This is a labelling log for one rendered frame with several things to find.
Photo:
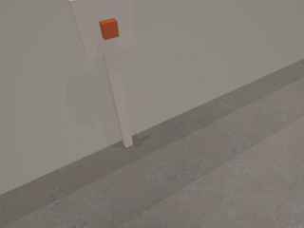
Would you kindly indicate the button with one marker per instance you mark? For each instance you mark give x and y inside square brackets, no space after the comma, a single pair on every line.
[109,28]

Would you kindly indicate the panel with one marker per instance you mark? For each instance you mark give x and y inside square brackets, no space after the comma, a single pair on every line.
[87,15]

